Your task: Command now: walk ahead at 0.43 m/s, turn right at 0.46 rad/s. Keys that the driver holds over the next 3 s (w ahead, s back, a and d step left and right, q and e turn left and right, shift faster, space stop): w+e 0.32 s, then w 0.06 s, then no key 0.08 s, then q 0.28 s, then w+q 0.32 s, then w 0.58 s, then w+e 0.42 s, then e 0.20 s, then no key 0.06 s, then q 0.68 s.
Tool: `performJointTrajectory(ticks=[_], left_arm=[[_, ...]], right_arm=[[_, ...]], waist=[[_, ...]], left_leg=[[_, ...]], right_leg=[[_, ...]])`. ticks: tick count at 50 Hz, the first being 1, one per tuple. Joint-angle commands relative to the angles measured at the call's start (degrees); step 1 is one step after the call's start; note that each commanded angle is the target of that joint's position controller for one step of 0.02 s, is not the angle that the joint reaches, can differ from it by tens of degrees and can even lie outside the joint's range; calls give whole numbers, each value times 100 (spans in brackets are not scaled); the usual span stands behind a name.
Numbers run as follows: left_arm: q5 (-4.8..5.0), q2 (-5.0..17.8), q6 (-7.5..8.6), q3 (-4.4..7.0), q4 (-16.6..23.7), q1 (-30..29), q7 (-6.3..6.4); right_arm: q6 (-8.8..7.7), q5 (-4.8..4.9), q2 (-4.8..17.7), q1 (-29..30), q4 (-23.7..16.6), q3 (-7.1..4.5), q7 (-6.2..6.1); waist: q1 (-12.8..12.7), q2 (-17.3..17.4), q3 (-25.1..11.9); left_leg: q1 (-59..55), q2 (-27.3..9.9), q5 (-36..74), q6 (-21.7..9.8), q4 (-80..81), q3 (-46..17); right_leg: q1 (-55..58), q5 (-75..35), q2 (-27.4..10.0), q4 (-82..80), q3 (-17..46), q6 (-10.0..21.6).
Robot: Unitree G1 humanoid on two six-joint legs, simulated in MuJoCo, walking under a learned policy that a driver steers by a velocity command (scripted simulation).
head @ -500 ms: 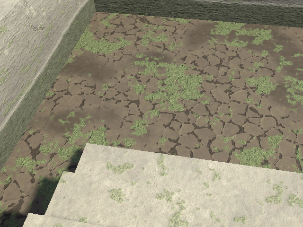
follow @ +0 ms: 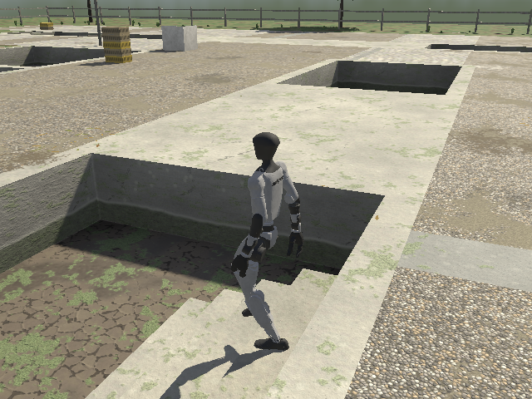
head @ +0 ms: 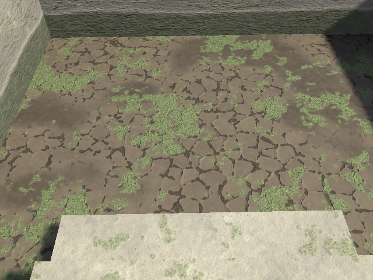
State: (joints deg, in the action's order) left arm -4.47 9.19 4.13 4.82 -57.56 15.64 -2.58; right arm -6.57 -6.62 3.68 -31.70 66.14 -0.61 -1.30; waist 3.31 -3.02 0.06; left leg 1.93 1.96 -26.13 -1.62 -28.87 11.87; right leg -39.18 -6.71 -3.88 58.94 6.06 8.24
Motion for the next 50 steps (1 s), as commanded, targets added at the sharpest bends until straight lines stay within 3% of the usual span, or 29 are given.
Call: performJointTrajectory(ticks=[1,3,7,10,12,14,15,16,17,18,20,21,23,25,28,29,30,34,36,37,38,39,40,41,43,44,45,47,50], left_arm=[[37,-229,25,-281,284,-59,-142],[25,4,9,-292,388,-278,-106],[-132,272,-129,-382,786,-1231,-75],[-145,341,-79,-427,643,-1608,-73],[-107,612,-38,-294,171,-506,18],[-58,1525,50,134,-758,2211,17],[-120,1963,44,165,-1183,3456,-47],[-26,2016,116,257,-1412,3966,-59],[103,1773,224,226,-1266,3534,-34],[120,965,175,-19,-917,2456,-88],[-169,147,144,-419,-486,1021,-134],[-61,26,200,-525,-208,585,-71],[43,455,235,-486,-277,725,-76],[-167,752,359,-458,-94,786,-111],[129,66,502,-679,-478,2095,401],[791,682,231,-479,-376,1246,422],[-145,210,263,-739,-516,2075,324],[73,358,179,-744,-436,2251,280],[-111,832,-27,-604,-453,2015,147],[-112,1135,-101,-464,-261,1782,-102],[-159,387,-139,-597,-437,2601,-401],[-11,419,-155,-581,-241,2665,-546],[191,883,-184,-459,237,1483,-463],[296,810,-139,-474,837,645,-237],[107,487,-65,-608,704,1020,173],[39,267,-122,-666,637,1288,226],[-190,8,-143,-757,636,1421,222],[-189,149,-88,-717,684,909,87],[-125,366,-30,-686,1055,-138,73]], right_arm=[[-207,-85,123,-365,-94,198,-179],[-158,-187,228,-530,-42,269,-40],[-45,115,518,-986,153,223,-5],[166,86,802,-892,181,83,-20],[218,-8,1084,-661,99,-29,56],[330,-231,1257,-146,41,-18,452],[347,-44,542,-1023,137,54,755],[205,161,593,-82,-543,86,839],[-57,350,776,1361,-1232,86,733],[-160,416,1104,1823,-1463,14,590],[-110,231,963,1075,-1125,23,351],[-17,129,798,1079,-943,46,335],[192,157,739,1032,-1069,35,447],[153,97,587,-39,-861,168,593],[215,143,1174,2376,-1501,172,546],[238,688,1126,2382,-1609,-13,299],[333,177,1149,2372,-1415,182,497],[343,68,1299,2407,-1411,67,611],[280,303,1484,1392,-1003,-72,521],[209,447,2012,240,-628,-348,353],[275,406,2543,-1048,-487,-502,413],[315,422,2799,-943,-524,-544,589],[328,222,2544,-853,-609,-516,566],[286,337,2459,-457,-755,-493,554],[251,188,1523,331,-864,-133,597],[199,137,1430,120,-763,-92,567],[39,223,1061,456,-882,29,447],[-128,406,1132,826,-1142,86,337],[-232,306,1407,752,-1187,156,345]], waist=[[11,289,582],[-44,356,768],[214,265,1358],[364,300,1245],[-31,137,967],[-1254,-404,226],[-1016,-1525,-1707],[-1529,-864,-2102],[-1927,-651,-1067],[-1434,570,-386],[-270,939,750],[-172,719,1067],[7,-12,553],[290,272,318],[-974,686,352],[-497,-257,44],[-784,364,556],[-819,235,885],[-402,448,674],[63,967,-45],[257,1897,-1727],[116,1864,-2396],[435,811,-1776],[311,593,-1129],[-393,-12,297],[-535,439,795],[-607,600,874],[-353,432,468],[-346,837,148]], left_leg=[[1108,-1188,2074,-754,296,-211],[2183,-1181,1481,-667,215,-138],[870,-1651,1498,-692,-339,-649],[734,-1699,1628,-605,-967,-688],[606,-1572,2586,-526,-2281,-502],[2195,-1026,1976,-107,-5186,-229],[3661,-151,-2057,387,-8289,-268],[4940,20,-2266,464,-9038,-936],[6568,-136,-2251,360,-8880,-1216],[6583,-688,-1368,62,-7330,-1585],[4798,-1331,986,-420,-4831,-2209],[3481,-1396,1839,-417,-3503,-1883],[2424,-962,2181,-155,-3440,-1296],[1435,-662,3271,90,-3741,-1072],[4435,-1345,6193,135,-438,-1950],[2534,-531,5989,58,-494,-1272],[2635,-1066,6335,69,-439,-1486],[2271,-939,5130,13,760,-1148],[694,-781,5273,-150,1276,-988],[-810,-446,5710,-289,1329,-484],[-3897,-1521,8873,-1623,-414,-1498],[-4521,-2206,9382,-2366,-825,-2734],[-3852,-2258,8160,-2163,-466,-3164],[-2733,-2475,5530,-2179,-19,-3440],[999,-2300,1540,-1892,814,-3509],[2179,-2051,420,-1937,1230,-3662],[2638,-1325,-399,-1538,1292,-3481],[3408,-947,-315,-1668,1409,-2939],[4046,-693,252,-1559,1218,-2965]], right_leg=[[103,-2890,-361,-2037,113,-205],[1177,-2884,-283,-2055,-423,-239],[305,-1367,-434,-3122,-422,-267],[940,-648,-266,-3369,-749,-367],[1928,-308,-99,-3681,-988,-477],[5313,-1778,34,-3986,-1230,-77],[8172,-5003,-863,-1920,81,1101],[8828,-5295,-1255,-2049,1219,1585],[8260,-2597,-1531,-2697,1760,1765],[6744,142,-1660,-3177,1788,1338],[2937,414,-1356,-3581,1262,1098],[1124,-91,-1111,-4005,648,1122],[71,-427,-499,-3560,408,1129],[-783,-829,-257,-2656,67,894],[2072,1580,-331,-1481,473,319],[1255,1850,-91,-1706,244,282],[578,2412,-326,-1533,545,245],[1612,2107,-508,-744,580,50],[1431,1425,-562,313,311,-168],[1345,736,77,1475,-430,-457],[-245,3337,522,4222,-795,-1036],[-1344,5885,729,6338,-913,-1253],[-2204,5734,645,6518,-791,-1246],[-2826,5383,458,6185,-742,-1110],[-1789,3714,-214,4677,93,-691],[-1444,3895,-163,4666,-74,-624],[-1484,2216,-358,3413,-35,-430],[-744,692,-251,1680,-407,-582],[782,522,-99,720,-705,-820]])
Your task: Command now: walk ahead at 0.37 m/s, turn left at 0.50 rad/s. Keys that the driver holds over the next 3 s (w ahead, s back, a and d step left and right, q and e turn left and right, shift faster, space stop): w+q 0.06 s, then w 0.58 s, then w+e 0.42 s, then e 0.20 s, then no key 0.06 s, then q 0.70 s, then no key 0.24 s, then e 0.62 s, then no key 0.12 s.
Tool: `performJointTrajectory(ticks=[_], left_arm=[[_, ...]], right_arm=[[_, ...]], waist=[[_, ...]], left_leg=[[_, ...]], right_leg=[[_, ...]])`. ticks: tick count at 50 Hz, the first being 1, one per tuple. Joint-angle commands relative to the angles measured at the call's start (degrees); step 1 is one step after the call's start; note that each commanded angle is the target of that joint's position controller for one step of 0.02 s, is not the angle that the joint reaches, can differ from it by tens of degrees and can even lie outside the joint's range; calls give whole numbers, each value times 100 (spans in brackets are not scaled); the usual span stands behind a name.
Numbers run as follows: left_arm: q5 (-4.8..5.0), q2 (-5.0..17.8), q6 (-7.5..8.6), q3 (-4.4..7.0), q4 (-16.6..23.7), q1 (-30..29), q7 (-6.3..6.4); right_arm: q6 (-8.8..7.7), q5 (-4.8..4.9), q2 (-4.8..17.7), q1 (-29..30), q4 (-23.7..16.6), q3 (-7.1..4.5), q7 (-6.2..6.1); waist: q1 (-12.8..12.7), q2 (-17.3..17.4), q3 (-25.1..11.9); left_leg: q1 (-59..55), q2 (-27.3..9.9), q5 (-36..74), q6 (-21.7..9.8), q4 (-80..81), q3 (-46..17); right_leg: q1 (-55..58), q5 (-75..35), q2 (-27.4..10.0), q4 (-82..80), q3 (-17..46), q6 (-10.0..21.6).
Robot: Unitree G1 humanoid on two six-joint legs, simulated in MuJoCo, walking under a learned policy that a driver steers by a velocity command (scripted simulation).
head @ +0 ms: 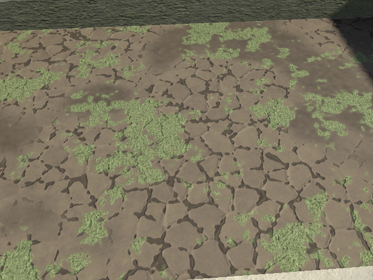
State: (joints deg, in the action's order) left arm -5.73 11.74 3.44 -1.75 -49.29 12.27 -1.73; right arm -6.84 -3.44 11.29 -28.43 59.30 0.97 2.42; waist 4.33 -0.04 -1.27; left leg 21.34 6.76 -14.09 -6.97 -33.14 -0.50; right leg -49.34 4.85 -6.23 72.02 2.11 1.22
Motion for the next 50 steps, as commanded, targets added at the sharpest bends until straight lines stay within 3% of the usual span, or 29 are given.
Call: performJointTrajectory(ticks=[1,5,6,7,9,10,11,12,13,16,17,19,21,24,28,30,31,32,33,34,35,36,37,39,41,43,45,47,50], left_arm=[[-74,173,46,-37,166,445,-8],[-193,530,65,81,294,719,121],[46,461,57,29,797,-637,158],[177,338,90,-45,897,-1010,145],[152,283,288,-5,329,302,111],[-21,525,341,138,-336,2312,132],[114,1392,416,438,-447,2996,125],[-23,1381,424,403,-393,3185,-47],[-94,1203,403,468,-523,2871,-121],[-11,-372,289,90,-405,1117,-119],[-3,-439,259,89,-355,704,-15],[107,-352,416,22,-171,563,169],[119,137,573,23,-358,1219,249],[263,570,592,19,-660,1939,86],[378,883,449,97,-679,2008,-31],[339,928,315,157,-624,1646,-178],[38,764,240,88,-651,1468,-391],[83,95,245,13,-785,2273,-513],[231,10,245,-89,-489,2286,-555],[315,204,291,-38,14,1438,-538],[305,651,304,97,114,861,-436],[141,598,338,109,1,731,-308],[37,505,287,123,-238,749,-304],[-76,243,144,97,-317,582,-337],[-101,-102,109,-27,-297,876,-420],[-51,100,190,-5,33,-152,-398],[47,127,136,-10,66,-337,-288],[-61,456,27,57,184,-360,-273],[-19,540,53,41,585,-1709,-324]], right_arm=[[-206,-90,771,419,-524,-20,0],[-172,-181,803,-333,-342,-85,14],[-105,136,819,-581,-345,-211,-34],[-67,170,958,-649,-316,-306,-69],[15,16,824,-176,-370,-314,-8],[-41,-231,688,865,-717,-301,88],[-159,-117,358,686,-764,-267,274],[-210,-83,26,683,-971,-164,351],[-162,-31,359,1450,-1214,-257,203],[184,-227,347,1021,-869,-154,-51],[257,-428,83,506,-664,28,48],[200,-544,185,1045,-769,84,357],[119,-320,256,1747,-1000,65,313],[149,-277,677,2438,-1392,47,238],[268,-269,710,2996,-1683,56,188],[202,-135,950,1073,-930,-101,89],[157,-204,1223,-939,-302,-302,47],[193,-332,1419,-2096,1,-402,100],[219,-347,1297,-1626,-208,-456,184],[237,-310,1546,-820,-428,-586,125],[267,-215,1219,-89,-560,-482,131],[153,-273,177,740,-794,-118,46],[110,-234,-102,1259,-934,41,3],[3,-70,94,776,-628,11,-102],[-86,-262,445,238,-326,-92,-125],[-219,-234,214,-73,-184,11,-313],[-206,-321,123,5,-153,134,-210],[-179,-337,-11,266,-280,199,-146],[-118,-180,261,-949,140,121,-293]], waist=[[-583,478,216],[-459,202,76],[172,194,314],[431,412,186],[-181,471,-15],[-1153,46,-221],[-1396,-1430,-621],[-1525,-1683,-714],[-1483,-279,491],[-457,314,313],[-100,48,183],[-305,-15,241],[-549,-55,61],[-760,-4,697],[-1035,-152,929],[-334,117,784],[350,386,544],[365,1648,-1391],[440,664,-1982],[533,550,-987],[321,-15,-155],[-232,-696,389],[-627,-187,973],[-538,388,800],[-614,22,413],[-113,-68,483],[-316,129,524],[-479,133,854],[262,-67,1393]], left_leg=[[2030,-1202,-725,-1048,1218,-1940],[284,-1299,35,-1277,-409,-2663],[-991,-1584,-501,-1491,10,-3258],[-1614,-1682,-604,-1607,67,-3820],[-908,-1507,480,-1721,-567,-3719],[962,-1050,1782,-1380,-1824,-2925],[3074,-21,1437,-554,-3882,-1545],[4893,651,-2332,-137,-5294,-1276],[6238,371,-1944,-37,-5715,-1578],[5278,-684,246,412,-4553,-1430],[4217,-1013,1177,424,-4160,-1005],[2692,-1266,3571,447,-3054,-486],[489,-1050,5247,527,-1664,233],[535,-926,3717,677,-791,329],[601,-869,1965,580,673,247],[-1305,-978,2902,367,2256,295],[-3560,-1166,3441,66,1804,89],[-6481,-2351,6878,-1524,-508,-934],[-7350,-3026,7252,-1856,-828,-1734],[-6566,-3204,4613,-1869,-77,-2392],[-4734,-3032,2125,-1540,658,-2075],[-2850,-2380,1462,-942,1010,-1151],[-474,-2126,1466,-1019,1577,-696],[455,-1973,1230,-1270,1755,-670],[259,-2059,1654,-1261,1047,-648],[-1436,-2070,1501,-873,597,-579],[142,-1643,426,-574,481,43],[715,-1654,-151,-506,391,0],[-1640,-1943,-32,-361,-194,-277]], right_leg=[[1907,-824,119,-211,-120,-135],[951,1447,410,124,-219,-323],[-136,3113,446,-1766,10,-491],[-212,3334,517,-2267,80,-508],[1219,1906,810,-2321,-366,-247],[3705,1553,971,-2084,-420,-64],[6010,361,329,-2949,1098,984],[6744,-920,-1025,-4118,4136,2406],[6290,-482,-1460,-4263,4553,2581],[4370,-577,-767,-3817,2504,1829],[3329,-373,-164,-3754,1745,1363],[1494,1010,495,-3614,811,1140],[223,2053,852,-3409,149,844],[1002,2218,400,-3034,910,1136],[3125,1093,116,-2160,1568,1180],[3206,-139,491,-461,1209,1005],[1669,-146,485,1134,1320,712],[57,3962,1422,4200,632,2],[-1445,3978,1270,4555,691,-29],[-2724,3544,1027,4203,561,-53],[-2601,2838,589,3671,438,166],[-1598,845,111,1331,837,401],[53,18,-284,-208,642,617],[940,-892,-210,-1022,252,502],[1057,-1521,-151,-913,303,396],[-482,-2888,-388,-2647,695,239],[1436,-4274,-204,-3240,303,357],[1972,-3985,-64,-2848,123,454],[404,-2866,-158,-4203,34,339]])
Over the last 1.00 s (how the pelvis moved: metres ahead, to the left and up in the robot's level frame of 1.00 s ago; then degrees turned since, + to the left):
0.54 -0.05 -0.35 -2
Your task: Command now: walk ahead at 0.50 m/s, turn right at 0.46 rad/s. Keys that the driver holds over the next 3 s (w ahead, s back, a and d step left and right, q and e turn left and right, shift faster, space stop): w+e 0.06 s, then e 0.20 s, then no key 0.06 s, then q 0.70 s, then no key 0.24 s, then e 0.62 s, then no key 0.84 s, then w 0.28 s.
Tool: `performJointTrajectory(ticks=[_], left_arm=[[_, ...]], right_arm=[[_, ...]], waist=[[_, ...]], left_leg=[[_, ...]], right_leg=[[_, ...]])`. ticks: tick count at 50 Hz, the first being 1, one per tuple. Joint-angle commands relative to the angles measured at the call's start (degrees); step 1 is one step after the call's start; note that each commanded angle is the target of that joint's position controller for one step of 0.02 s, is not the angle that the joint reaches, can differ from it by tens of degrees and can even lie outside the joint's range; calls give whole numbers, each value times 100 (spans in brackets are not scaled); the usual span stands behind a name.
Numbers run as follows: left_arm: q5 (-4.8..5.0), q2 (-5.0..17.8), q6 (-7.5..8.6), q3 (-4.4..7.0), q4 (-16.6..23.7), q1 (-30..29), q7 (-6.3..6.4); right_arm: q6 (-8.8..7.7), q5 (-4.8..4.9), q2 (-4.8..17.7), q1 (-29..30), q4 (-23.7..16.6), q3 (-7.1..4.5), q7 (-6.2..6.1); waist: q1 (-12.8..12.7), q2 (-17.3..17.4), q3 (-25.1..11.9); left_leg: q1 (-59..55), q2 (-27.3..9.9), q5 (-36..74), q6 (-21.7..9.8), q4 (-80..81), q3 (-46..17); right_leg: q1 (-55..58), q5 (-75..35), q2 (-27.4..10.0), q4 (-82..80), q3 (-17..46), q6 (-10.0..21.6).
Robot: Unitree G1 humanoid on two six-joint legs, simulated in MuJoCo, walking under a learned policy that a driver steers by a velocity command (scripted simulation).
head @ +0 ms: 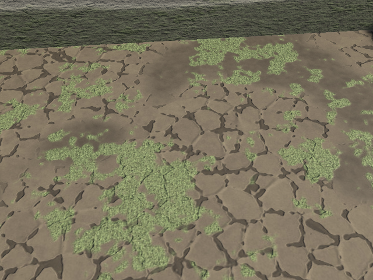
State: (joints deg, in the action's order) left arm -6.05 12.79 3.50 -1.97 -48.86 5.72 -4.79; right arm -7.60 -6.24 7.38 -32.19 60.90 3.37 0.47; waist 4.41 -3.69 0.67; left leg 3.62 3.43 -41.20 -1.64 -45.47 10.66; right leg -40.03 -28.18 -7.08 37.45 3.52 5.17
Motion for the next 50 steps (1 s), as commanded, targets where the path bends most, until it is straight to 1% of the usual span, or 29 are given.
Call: performJointTrajectory(ticks=[1,2,3,4,5,7,8,9,10,11,13,14,15,17,20,23,24,25,26,27,29,31,41,42,43,44,46,48,50], left_arm=[[17,316,44,18,587,-1362,-54],[8,231,27,-11,615,-1540,-59],[1379,136,54,104,807,-2260,-113],[1355,165,92,83,707,-1827,-147],[1151,210,68,151,403,-903,-152],[828,949,-79,579,-460,1858,3],[539,1429,-113,601,-671,2566,148],[550,1568,-68,671,-602,2637,257],[623,1352,-187,659,-232,2085,409],[610,1266,-300,652,-5,1685,481],[565,1439,-330,690,312,836,600],[606,1338,-288,637,469,92,629],[617,1193,-259,612,551,-216,600],[568,1035,-195,614,676,-356,629],[660,610,-146,523,330,106,668],[675,408,-76,498,116,238,638],[653,338,-60,491,56,441,640],[598,313,-34,536,-18,1169,651],[630,347,-15,553,-84,1426,689],[643,529,-75,592,-13,1180,734],[683,618,-331,669,187,478,786],[676,547,-466,688,277,190,807],[666,570,-329,721,148,657,672],[587,844,-335,819,95,981,671],[438,1476,-343,978,95,968,671],[290,1236,-317,916,332,632,689],[427,844,-282,812,637,-58,753],[591,758,-260,774,636,-126,755],[581,808,-306,785,568,86,770]], right_arm=[[31,137,666,-985,169,-131,-168],[95,175,620,-1204,270,-129,-210],[323,919,1093,-411,156,-422,-325],[406,871,1060,-280,17,-383,-335],[445,793,1080,-186,75,-423,-305],[303,697,925,294,-139,-418,-151],[205,626,489,216,-390,-386,-146],[56,938,764,140,-879,-336,-50],[1,908,1155,840,-1344,-436,-52],[22,882,1081,1089,-1520,-391,-65],[229,849,889,1014,-1559,-450,-238],[456,837,839,1167,-1581,-510,-357],[541,698,767,1041,-1575,-536,-437],[443,625,819,1290,-1544,-623,-453],[374,679,596,1524,-1473,-589,-273],[454,590,957,2145,-1722,-754,-194],[477,496,1139,2223,-1802,-815,-179],[473,460,1536,2545,-1970,-890,-197],[515,448,1604,2583,-2049,-950,-178],[552,500,1326,2381,-2067,-904,-154],[627,526,1242,2103,-2131,-877,-156],[666,541,1540,2363,-2308,-990,-242],[966,718,1391,2733,-2681,-1063,-372],[988,739,1233,2726,-2741,-1019,-379],[979,805,944,2775,-3014,-930,-332],[878,724,1309,2769,-3005,-1030,-315],[880,724,1623,2302,-2657,-1181,-269],[978,665,1413,2143,-2539,-1128,-276],[1034,742,1236,2340,-2691,-1051,-228]], waist=[[480,369,1327],[600,394,1364],[682,284,1891],[432,44,1504],[121,387,962],[-1277,-160,-530],[-1336,-1306,-1383],[-1444,-1608,-2819],[-1476,-821,-3200],[-1271,196,-2858],[-544,1256,-2195],[-116,1083,-1028],[117,782,-626],[31,290,-778],[-160,-261,-1256],[-157,-222,-769],[-219,-10,-660],[-760,785,-570],[-816,1609,-746],[-591,1925,-944],[-303,1675,-911],[-294,1435,-831],[-751,1203,-1011],[-841,830,-1047],[-616,-988,-796],[-667,-1205,-806],[-333,-305,-788],[-352,-82,-583],[-441,-188,-467]], left_leg=[[-472,-1639,2798,-867,912,-1474],[-811,-1602,3119,-827,872,-1448],[210,-1561,3541,-574,152,-1297],[71,-1400,4408,-423,-339,-976],[540,-1485,4510,-413,-1249,-1005],[2260,-719,3957,132,-4507,-311],[4702,-134,-1449,546,-7505,-323],[5752,-326,-1042,687,-7883,-1546],[6117,-663,-698,754,-7319,-1657],[6170,-958,-169,571,-6582,-1621],[5441,-987,1264,636,-5591,-1664],[4447,-1076,1538,756,-4257,-1612],[3429,-1050,1900,756,-2869,-1506],[2071,-690,3315,808,-814,-1206],[1446,-635,4751,729,298,-1395],[1109,-490,4576,267,1159,-1263],[1005,-589,5196,125,1371,-1388],[769,-1024,6699,-144,1361,-1887],[527,-1389,6547,-682,1565,-2430],[557,-1717,5442,-1107,1986,-3212],[588,-1903,3508,-1340,2560,-4186],[675,-1865,3026,-1206,2662,-4275],[1881,-805,3062,-613,2439,-3322],[2626,-561,2542,-344,1828,-3086],[3747,308,1597,-11,449,-1964],[4097,186,969,222,-843,-2054],[3992,22,1439,312,-2036,-2083],[4098,-42,1944,444,-2516,-1948],[4018,-98,2280,553,-2288,-1639]], right_leg=[[-816,596,-109,-1173,-164,-143],[-809,672,-85,-1477,-292,-199],[-664,751,295,-1204,-98,-207],[-200,510,476,-1550,-449,-156],[1202,10,279,-1839,-269,22],[5065,-1650,559,-1830,-774,338],[7654,-5088,-710,90,420,1068],[8974,-5348,-1652,734,1742,2171],[8669,-3868,-1614,157,1992,2227],[7747,-1647,-1500,-346,1938,2009],[4774,885,-1882,-1320,2829,2016],[2605,577,-1569,-1785,2206,1731],[1398,589,-888,-1801,1417,1429],[791,491,-11,-1708,417,1081],[1602,1023,-192,-1523,314,968],[1641,2371,-75,-1205,408,453],[1672,3132,167,-920,305,184],[1476,4247,677,-539,87,-132],[1187,4937,995,171,-338,-391],[1112,5272,987,719,-457,-564],[690,6146,930,1374,-132,-584],[397,6083,798,1738,143,-588],[2762,4105,965,-1033,-223,-514],[3537,4102,367,-1389,196,-312],[3615,4090,-837,-2065,1741,454],[3391,3354,-1715,-2254,2648,1089],[3341,2392,-1235,-1912,1584,855],[3384,1891,-905,-1762,865,616],[3347,1777,-719,-1816,378,604]])
Over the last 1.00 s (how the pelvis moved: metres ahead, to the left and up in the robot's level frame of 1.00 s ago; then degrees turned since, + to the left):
0.55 0.00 -0.23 0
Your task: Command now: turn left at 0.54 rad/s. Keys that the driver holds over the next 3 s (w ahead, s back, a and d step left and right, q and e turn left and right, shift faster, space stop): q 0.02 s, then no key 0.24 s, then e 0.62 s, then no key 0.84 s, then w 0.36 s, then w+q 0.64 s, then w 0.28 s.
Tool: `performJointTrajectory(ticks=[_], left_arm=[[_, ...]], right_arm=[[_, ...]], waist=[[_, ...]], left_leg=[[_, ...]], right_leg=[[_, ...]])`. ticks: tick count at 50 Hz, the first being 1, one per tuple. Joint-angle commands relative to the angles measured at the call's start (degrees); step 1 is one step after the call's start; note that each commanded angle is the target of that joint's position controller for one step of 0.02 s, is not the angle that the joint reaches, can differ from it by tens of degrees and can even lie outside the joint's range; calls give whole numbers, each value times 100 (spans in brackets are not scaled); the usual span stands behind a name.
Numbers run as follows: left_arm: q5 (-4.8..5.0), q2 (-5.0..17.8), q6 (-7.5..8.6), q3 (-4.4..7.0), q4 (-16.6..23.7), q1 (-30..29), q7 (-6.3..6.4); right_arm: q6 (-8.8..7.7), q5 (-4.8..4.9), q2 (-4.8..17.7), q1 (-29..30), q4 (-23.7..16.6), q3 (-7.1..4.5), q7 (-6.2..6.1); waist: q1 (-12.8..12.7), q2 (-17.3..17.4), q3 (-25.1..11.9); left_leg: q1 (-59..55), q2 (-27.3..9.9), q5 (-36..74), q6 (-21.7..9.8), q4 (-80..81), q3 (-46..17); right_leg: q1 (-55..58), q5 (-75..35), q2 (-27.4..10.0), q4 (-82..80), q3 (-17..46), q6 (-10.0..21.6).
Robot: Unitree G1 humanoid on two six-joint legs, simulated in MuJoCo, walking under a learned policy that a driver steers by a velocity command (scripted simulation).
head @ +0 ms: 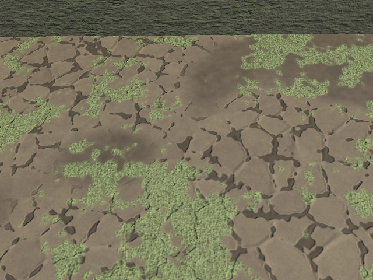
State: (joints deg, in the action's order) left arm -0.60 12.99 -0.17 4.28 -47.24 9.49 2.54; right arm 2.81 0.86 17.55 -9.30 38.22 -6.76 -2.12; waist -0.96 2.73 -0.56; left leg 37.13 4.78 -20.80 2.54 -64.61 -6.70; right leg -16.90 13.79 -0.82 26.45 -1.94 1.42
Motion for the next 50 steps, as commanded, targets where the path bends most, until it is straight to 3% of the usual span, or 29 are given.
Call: performJointTrajectory(ticks=[1,5,9,11,12,13,14,15,16,18,20,24,29,31,32,33,34,35,36,38,39,44,50], left_arm=[[17,837,36,183,396,-190,45],[50,1074,-23,252,364,36,26],[192,1175,4,268,332,57,-49],[240,980,24,200,237,163,-79],[104,735,81,118,229,284,-122],[-155,387,171,-33,391,341,-232],[-23,450,164,-47,439,108,-248],[123,769,104,28,370,18,-248],[164,809,25,54,301,-11,-211],[102,841,-112,87,147,184,-122],[132,795,-156,86,141,263,-94],[191,788,-230,105,334,66,-68],[216,711,-263,104,508,44,-177],[204,672,-247,124,475,276,-264],[164,692,-239,148,416,445,-285],[110,1033,-218,245,412,562,-253],[108,1762,-157,396,523,720,-193],[-179,1786,-17,351,662,860,-284],[-205,1661,87,326,718,573,-310],[121,1316,80,243,802,51,-198],[191,1209,38,199,829,-41,-140],[168,1229,-66,205,865,277,-37],[56,1114,-107,137,879,105,-47]], right_arm=[[3,83,147,206,-504,5,67],[-51,41,-94,527,-704,175,194],[-81,22,79,410,-648,123,246],[-95,-36,89,105,-484,95,258],[-108,-80,360,-57,-508,40,206],[-116,-161,756,-111,-566,4,147],[-175,-302,252,-304,-382,149,177],[-254,-331,36,-89,-336,211,220],[-321,-294,18,148,-258,215,232],[-384,-210,156,540,-186,178,210],[-370,-205,295,707,-119,121,140],[-251,-134,405,562,52,44,7],[-139,-88,490,712,136,-9,-53],[-84,8,549,850,164,-23,-70],[-62,56,511,790,225,-24,-66],[-56,-16,325,638,247,-4,-48],[-90,-236,2,968,-60,121,-17],[-166,-141,87,1387,-211,116,-20],[-175,-1,347,1428,-140,36,-36],[-142,-46,488,1159,79,-30,-128],[-125,-88,470,1042,118,-36,-145],[-189,-51,268,973,144,17,-56],[-227,-52,286,986,169,51,7]], waist=[[18,-939,-301],[-149,-1197,-485],[-75,-1299,-402],[110,-1101,-422],[74,-546,-752],[-119,971,-983],[169,1149,-1365],[139,718,-1030],[79,636,-817],[-61,508,-623],[-130,516,-573],[73,498,-424],[57,566,-392],[-131,565,-453],[-204,414,-436],[-111,-449,-358],[-48,-2112,-276],[-405,-1714,-790],[-272,-1112,-515],[-6,-646,-341],[73,-697,-395],[-16,-785,-482],[-105,-982,-257]], left_leg=[[753,-306,325,185,-40,196],[-268,-483,54,178,1449,509],[-1364,-339,243,-120,2939,865],[-2509,-237,1397,-412,4313,903],[-3551,-854,3008,-588,4229,154],[-4317,-2070,5467,-1198,3842,-1133],[-3876,-2578,4965,-2008,4061,-1457],[-3644,-2321,4451,-1980,4178,-1218],[-3462,-2091,4196,-1761,4207,-918],[-2977,-1929,4259,-1527,4250,-491],[-2694,-1821,4267,-1493,4256,-135],[-2873,-2090,3597,-1640,4326,-151],[-2981,-2244,3191,-1496,4149,-7],[-2819,-2139,2819,-1209,3824,249],[-2616,-1955,2257,-914,3478,476],[-1852,-1486,1323,-407,2400,999],[-59,-542,-1314,169,680,1362],[236,-308,-2020,104,-309,371],[473,-416,-1644,12,-714,175],[545,-616,-620,-4,-525,110],[315,-635,-250,36,-414,101],[117,-447,450,195,355,142],[-595,-661,568,267,1542,143]], right_leg=[[1200,-2429,-1348,-689,813,984],[1079,-2235,-1395,-616,562,1074],[802,-1958,-1483,-381,579,1020],[426,-1731,-1258,48,389,625],[-140,-1124,-951,658,51,155],[-1211,1217,-435,1816,-375,-361],[-1234,2246,-457,2158,303,-493],[-1226,2231,-528,2367,433,-549],[-1255,2071,-526,2406,471,-555],[-882,1551,-501,2324,538,-578],[-545,1268,-307,2316,386,-579],[-862,1366,-227,2456,273,-501],[-720,1232,-155,1907,17,-284],[-174,546,9,997,-238,-72],[218,-98,132,348,-277,99],[829,-1504,-328,-170,641,412],[1643,-3865,-1722,-360,2790,1294],[1531,-3622,-2232,-712,3557,2140],[1499,-3226,-1990,-705,3112,1999],[1435,-2834,-1458,-557,2368,1360],[1323,-2899,-1288,-554,2181,1214],[1603,-2767,-981,-578,2020,1097],[1124,-1834,-912,-713,2094,1098]])
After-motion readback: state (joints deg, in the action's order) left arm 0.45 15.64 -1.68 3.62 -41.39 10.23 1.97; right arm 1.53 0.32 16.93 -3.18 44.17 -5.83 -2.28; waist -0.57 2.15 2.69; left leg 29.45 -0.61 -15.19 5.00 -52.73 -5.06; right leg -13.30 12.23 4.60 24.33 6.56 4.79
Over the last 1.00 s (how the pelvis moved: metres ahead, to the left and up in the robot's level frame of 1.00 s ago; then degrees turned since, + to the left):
0.35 -0.03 -0.11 4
